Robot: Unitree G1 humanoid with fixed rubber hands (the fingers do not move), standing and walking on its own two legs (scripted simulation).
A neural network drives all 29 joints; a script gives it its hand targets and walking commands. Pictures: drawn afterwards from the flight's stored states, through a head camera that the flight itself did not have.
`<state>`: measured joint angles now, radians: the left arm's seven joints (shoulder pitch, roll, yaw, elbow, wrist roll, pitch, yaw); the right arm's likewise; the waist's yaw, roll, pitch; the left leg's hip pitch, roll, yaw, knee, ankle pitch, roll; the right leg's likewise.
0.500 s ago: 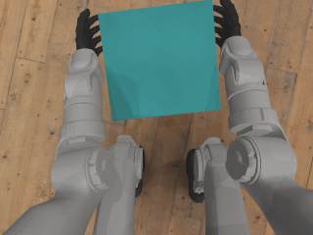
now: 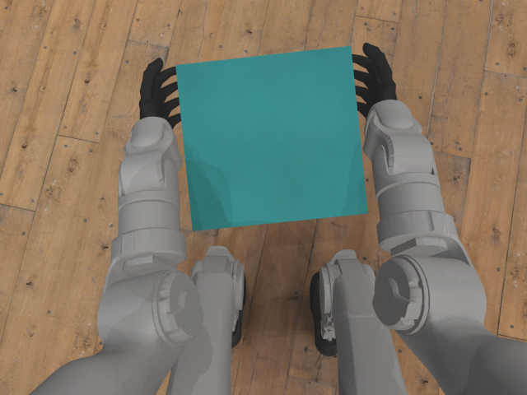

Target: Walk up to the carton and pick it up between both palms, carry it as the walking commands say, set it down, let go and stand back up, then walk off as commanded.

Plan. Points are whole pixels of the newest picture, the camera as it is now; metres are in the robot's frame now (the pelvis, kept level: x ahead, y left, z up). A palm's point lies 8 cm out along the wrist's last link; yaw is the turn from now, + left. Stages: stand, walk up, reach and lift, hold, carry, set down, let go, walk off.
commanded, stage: reach and lift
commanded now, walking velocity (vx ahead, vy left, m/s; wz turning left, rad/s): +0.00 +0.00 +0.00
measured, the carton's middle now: (270, 153) +0.46 +0.03 -0.14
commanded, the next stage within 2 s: none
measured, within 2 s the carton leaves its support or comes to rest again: neither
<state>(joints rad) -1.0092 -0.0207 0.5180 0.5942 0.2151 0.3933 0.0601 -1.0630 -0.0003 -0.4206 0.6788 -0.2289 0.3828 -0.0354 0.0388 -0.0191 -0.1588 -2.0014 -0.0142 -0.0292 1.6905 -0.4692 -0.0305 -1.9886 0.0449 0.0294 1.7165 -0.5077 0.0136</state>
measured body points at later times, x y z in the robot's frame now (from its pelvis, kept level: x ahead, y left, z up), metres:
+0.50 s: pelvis +0.02 +0.00 +0.06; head +0.24 +0.00 +0.45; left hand +0.47 +0.18 +0.00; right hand +0.50 -0.12 +0.00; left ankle +0.11 +0.13 -0.47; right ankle +0.10 -0.12 -0.47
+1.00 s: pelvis +0.04 +0.00 +0.13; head +0.22 +0.00 +0.54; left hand +0.45 +0.18 +0.08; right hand +0.48 -0.12 +0.08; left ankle +0.11 +0.13 -0.47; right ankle +0.10 -0.12 -0.47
